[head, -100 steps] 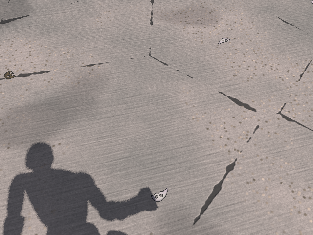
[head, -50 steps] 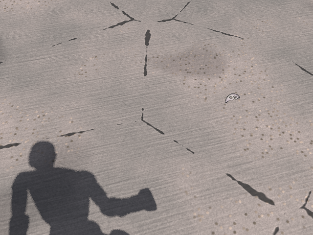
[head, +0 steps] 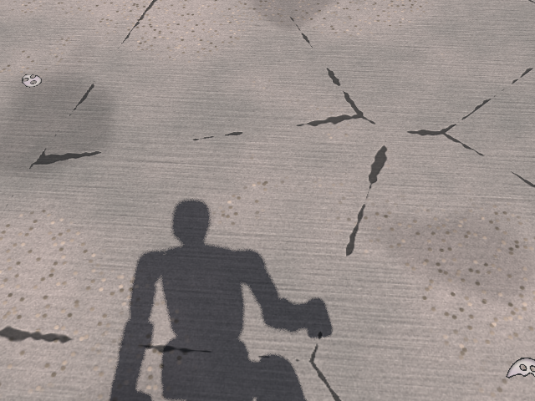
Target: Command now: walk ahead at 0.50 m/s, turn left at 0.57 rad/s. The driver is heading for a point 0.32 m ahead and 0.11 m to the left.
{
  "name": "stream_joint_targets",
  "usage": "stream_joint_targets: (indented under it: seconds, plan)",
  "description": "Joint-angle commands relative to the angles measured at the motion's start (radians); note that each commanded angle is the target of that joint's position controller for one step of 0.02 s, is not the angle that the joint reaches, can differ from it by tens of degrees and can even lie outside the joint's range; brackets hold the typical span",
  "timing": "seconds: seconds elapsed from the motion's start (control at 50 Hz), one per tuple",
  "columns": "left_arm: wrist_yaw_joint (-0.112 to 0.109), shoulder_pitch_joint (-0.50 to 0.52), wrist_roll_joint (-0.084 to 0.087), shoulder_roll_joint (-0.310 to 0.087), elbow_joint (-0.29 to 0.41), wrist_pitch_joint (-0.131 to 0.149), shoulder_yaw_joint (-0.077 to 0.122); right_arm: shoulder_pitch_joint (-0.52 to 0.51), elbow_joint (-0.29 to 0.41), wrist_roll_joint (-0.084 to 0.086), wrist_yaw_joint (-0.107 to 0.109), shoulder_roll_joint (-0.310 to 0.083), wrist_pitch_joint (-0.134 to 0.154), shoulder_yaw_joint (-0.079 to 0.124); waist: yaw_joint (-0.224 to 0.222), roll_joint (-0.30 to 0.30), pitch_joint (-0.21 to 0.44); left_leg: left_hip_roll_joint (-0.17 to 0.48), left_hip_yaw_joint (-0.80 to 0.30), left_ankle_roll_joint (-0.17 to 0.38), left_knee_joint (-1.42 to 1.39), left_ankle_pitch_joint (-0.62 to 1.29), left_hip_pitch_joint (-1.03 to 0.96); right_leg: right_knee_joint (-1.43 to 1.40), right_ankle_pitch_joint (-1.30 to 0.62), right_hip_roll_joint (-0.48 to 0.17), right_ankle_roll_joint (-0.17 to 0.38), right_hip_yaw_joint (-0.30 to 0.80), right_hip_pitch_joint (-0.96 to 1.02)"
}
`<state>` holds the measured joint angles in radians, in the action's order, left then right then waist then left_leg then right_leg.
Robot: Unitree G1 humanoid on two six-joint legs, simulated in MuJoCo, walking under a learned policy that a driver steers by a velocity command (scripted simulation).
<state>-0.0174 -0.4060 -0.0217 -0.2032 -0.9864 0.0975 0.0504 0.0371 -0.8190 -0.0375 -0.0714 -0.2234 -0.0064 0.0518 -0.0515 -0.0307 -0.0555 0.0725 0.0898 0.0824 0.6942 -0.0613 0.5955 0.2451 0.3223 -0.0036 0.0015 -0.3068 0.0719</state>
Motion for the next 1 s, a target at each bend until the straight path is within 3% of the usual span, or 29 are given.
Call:
stream_joint_targets:
  seconds: [0.02, 0.06, 0.08, 0.1, 0.12, 0.14, 0.16, 0.18, 0.2, 0.24, 0.3, 0.38, 0.46, 0.56, 0.58, 0.6, 0.62, 0.64, 0.66, 0.68, 0.7, 0.72, 0.76, 0.84, 0.88, 0.9, 0.92, 0.94, 1.0]
  plan:
    - [-0.011, -0.022, -0.002, -0.17, 0.034, -0.008, 0.035, -0.069, 0.08, -0.005, 0.0, -0.056, 0.012, 0.009, 0.026, 0.117, -0.03, -0.054, 0.059, 0.047, -0.059, -0.1, -0.039, 0.03, -0.773, -0.288, 0.109, 0.054, 0.025]
    - [-0.013, -0.02, -0.002, -0.204, 0.033, -0.028, 0.044, 0.046, 0.053, -0.006, 0.013, -0.081, 0.015, 0.024, 0.077, 0.135, 0.043, -0.129, 0.088, 0.091, -0.086, -0.202, -0.178, 0.243, -1.033, -0.287, 0.103, 0.03, 0.054]
    - [-0.01, -0.009, 0.001, -0.215, 0.04, -0.039, 0.046, 0.175, 0.015, -0.008, 0.023, -0.102, 0.025, 0.038, 0.131, 0.116, 0.118, -0.167, 0.086, 0.119, -0.147, -0.191, -0.332, 0.438, -1.006, -0.279, 0.092, 0.017, 0.011]
    - [-0.006, 0.009, 0.002, -0.206, 0.064, -0.043, 0.042, 0.345, -0.035, -0.02, 0.039, -0.167, 0.033, 0.066, 0.208, 0.043, 0.216, -0.099, -0.049, 0.166, -0.216, -0.217, -0.589, 0.72, -0.759, -0.257, 0.055, 0.01, -0.178]
    - [0.012, 0.003, 0.02, -0.095, 0.152, -0.029, 0.022, 0.329, -0.011, -0.009, 0.051, -0.295, 0.025, 0.097, 0.148, -0.25, 0.305, 0.218, -0.604, 0.308, -0.295, -0.265, -0.939, 1.128, 0.116, -0.055, -0.021, 0.026, -0.68]
    - [0.02, 0.099, 0.01, -0.172, 0.187, -0.015, 0.034, 0.362, 0.013, 0.005, 0.06, -0.315, 0.01, 0.098, 0.181, -0.082, 0.349, 0.288, -0.822, 0.352, -0.413, -0.167, -0.945, 1.243, 0.202, 0.005, -0.025, 0.265, -0.817]
    - [0.024, 0.188, 0.016, -0.152, 0.209, -0.004, 0.028, 0.331, -0.007, 0.012, 0.071, -0.279, 0.007, 0.089, 0.17, -0.005, 0.218, 0.258, -0.64, 0.32, -0.409, -0.077, -0.861, 1.214, 0.103, -0.06, -0.01, 0.322, -0.873]
    - [0.02, 0.15, 0.024, -0.136, 0.189, 0.004, 0.02, 0.27, -0.013, 0.023, 0.075, -0.208, 0.017, 0.07, 0.11, 0.047, 0.103, 0.227, -0.509, 0.271, -0.409, 0.159, -0.692, 1.09, 0.028, -0.103, -0.005, 0.315, -0.811]
    - [0.014, 0.136, 0.011, -0.131, 0.176, -0.006, 0.022, 0.224, -0.01, 0.026, 0.079, -0.169, 0.03, 0.057, 0.066, 0.069, 0.068, 0.172, -0.41, 0.23, -0.399, 0.354, -0.603, 1.009, 0.025, -0.126, -0.008, 0.324, -0.739]
    - [0.007, 0.056, -0.019, -0.118, 0.15, -0.05, 0.019, 0.186, -0.003, 0.036, 0.074, -0.134, 0.054, 0.039, 0.016, 0.038, 0.08, 0.137, -0.305, 0.218, -0.395, 0.632, -0.469, 0.955, 0.04, -0.119, -0.025, 0.32, -0.583]
    - [0.016, 0.069, -0.013, -0.102, 0.151, -0.076, 0.017, 0.224, -0.029, 0.032, 0.071, -0.154, 0.072, 0.037, 0.005, 0.014, 0.089, 0.079, -0.216, 0.178, -0.397, 0.748, -0.455, 0.839, -0.024, -0.092, -0.033, 0.291, -0.572]
    - [0.019, 0.173, -0.006, -0.097, 0.177, -0.086, 0.008, 0.264, -0.047, 0.029, 0.076, -0.147, 0.062, 0.025, 0.041, -0.031, 0.095, 0.05, -0.175, 0.114, -0.391, 0.744, -0.497, 0.666, -0.155, -0.073, -0.026, 0.276, -0.589]
    - [0.009, 0.247, 0.003, -0.102, 0.19, -0.086, 0.001, 0.3, -0.073, 0.023, 0.086, -0.14, 0.053, 0.014, 0.08, -0.049, 0.087, 0.07, -0.184, 0.095, -0.37, 0.734, -0.565, 0.521, -0.213, -0.051, -0.005, 0.274, -0.57]
    - [-0.01, 0.191, 0.003, -0.109, 0.153, -0.072, 0.002, 0.281, -0.103, 0.02, 0.1, -0.133, 0.042, 0.003, 0.059, -0.05, 0.057, 0.095, -0.231, 0.09, -0.258, 0.738, -0.59, 0.315, -0.129, -0.005, 0.046, 0.274, -0.428]
    - [-0.015, 0.136, 0.0, -0.104, 0.13, -0.064, 0.002, 0.261, -0.107, 0.03, 0.104, -0.133, 0.043, 0.001, 0.022, -0.028, 0.061, 0.075, -0.227, 0.064, -0.2, 0.703, -0.572, 0.188, -0.226, -0.007, 0.061, 0.278, -0.334]
    - [-0.021, 0.071, -0.007, -0.135, 0.109, -0.049, 0.007, 0.264, -0.101, 0.038, 0.105, -0.126, 0.051, -0.005, 0.002, 0.03, 0.111, 0.035, -0.216, 0.023, -0.126, 0.56, -0.504, 0.133, -0.587, -0.089, 0.079, 0.357, -0.165]
    - [-0.023, 0.043, -0.006, -0.201, 0.111, -0.042, 0.015, 0.356, -0.102, 0.043, 0.105, -0.092, 0.052, -0.012, 0.051, 0.156, 0.189, -0.057, -0.177, -0.01, 0.002, 0.097, -0.41, 0.201, -1.072, -0.285, 0.175, 0.528, -0.015]
    - [-0.016, 0.066, 0.018, -0.162, 0.11, -0.055, 0.002, 0.417, -0.146, 0.045, 0.109, -0.077, 0.025, -0.011, 0.04, 0.239, 0.247, -0.148, -0.145, -0.024, 0.091, -0.469, -0.368, 0.188, -1.162, -0.394, 0.316, 0.646, -0.024]
    - [-0.007, 0.093, 0.017, -0.123, 0.11, -0.06, -0.014, 0.352, -0.145, 0.031, 0.111, -0.107, 0.006, -0.004, 0.038, 0.181, 0.191, -0.148, -0.174, -0.024, 0.165, -0.602, -0.328, 0.132, -0.969, -0.382, 0.33, 0.664, -0.095]
    - [-0.007, 0.14, 0.009, -0.114, 0.111, -0.064, -0.02, 0.304, -0.145, 0.023, 0.107, -0.101, -0.004, -0.002, 0.049, 0.137, 0.133, -0.14, -0.184, -0.033, 0.195, -0.58, -0.321, 0.089, -0.782, -0.342, 0.303, 0.621, -0.172]
    - [-0.013, 0.184, 0.003, -0.106, 0.112, -0.07, -0.027, 0.283, -0.15, 0.023, 0.102, -0.089, -0.013, -0.004, 0.07, 0.112, 0.1, -0.122, -0.186, -0.046, 0.174, -0.53, -0.339, 0.05, -0.63, -0.299, 0.263, 0.571, -0.238]
    - [-0.02, 0.224, 0.003, -0.107, 0.112, -0.074, -0.03, 0.283, -0.158, 0.023, 0.098, -0.075, -0.022, -0.008, 0.092, 0.133, 0.071, -0.102, -0.177, -0.061, 0.111, -0.481, -0.375, 0.013, -0.503, -0.258, 0.221, 0.52, -0.302]
    - [-0.019, 0.229, -0.001, -0.119, 0.095, -0.081, -0.029, 0.298, -0.188, 0.022, 0.099, -0.058, -0.031, -0.016, 0.092, 0.16, 0.07, -0.107, -0.133, -0.082, -0.018, -0.416, -0.415, 0.002, -0.381, -0.198, 0.173, 0.47, -0.305]
    - [-0.014, 0.228, 0.016, -0.144, 0.063, -0.094, -0.022, 0.3, -0.234, 0.026, 0.106, -0.041, -0.032, -0.026, 0.093, 0.133, 0.074, -0.095, -0.102, -0.078, -0.269, -0.176, -0.514, 0.001, -0.073, -0.165, 0.122, 0.462, -0.343]
    - [-0.008, 0.208, 0.016, -0.138, 0.051, -0.099, -0.018, 0.26, -0.226, 0.009, 0.107, -0.075, -0.019, -0.028, 0.067, 0.106, 0.028, -0.02, -0.195, -0.063, -0.348, -0.14, -0.522, -0.018, 0.1, -0.137, 0.053, 0.465, -0.407]
    - [-0.004, 0.196, 0.023, -0.128, 0.046, -0.105, -0.015, 0.246, -0.234, 0.017, 0.105, -0.098, -0.013, -0.026, 0.042, 0.05, -0.024, -0.01, -0.216, -0.047, -0.35, -0.234, -0.398, -0.025, 0.083, -0.095, 0.038, 0.428, -0.374]
    - [-0.002, 0.186, 0.018, -0.102, 0.033, -0.105, -0.021, 0.233, -0.244, 0.023, 0.102, -0.094, -0.004, -0.026, 0.039, -0.015, -0.037, 0.0, -0.237, -0.039, -0.388, -0.276, -0.309, 0.022, -0.015, -0.078, 0.031, 0.394, -0.268]
    - [-0.002, 0.183, 0.018, -0.116, 0.02, -0.107, -0.017, 0.242, -0.251, 0.026, 0.102, -0.063, 0.004, -0.036, 0.037, 0.002, -0.023, 0.0, -0.239, -0.044, -0.419, -0.291, -0.283, 0.048, -0.05, -0.087, 0.037, 0.402, -0.229]
    - [0.0, 0.161, 0.01, -0.105, -0.011, -0.098, -0.018, 0.232, -0.261, 0.028, 0.11, -0.07, 0.02, -0.038, 0.024, -0.013, 0.003, 0.005, -0.238, -0.042, -0.432, -0.213, -0.326, 0.08, -0.16, -0.086, 0.044, 0.393, -0.2]
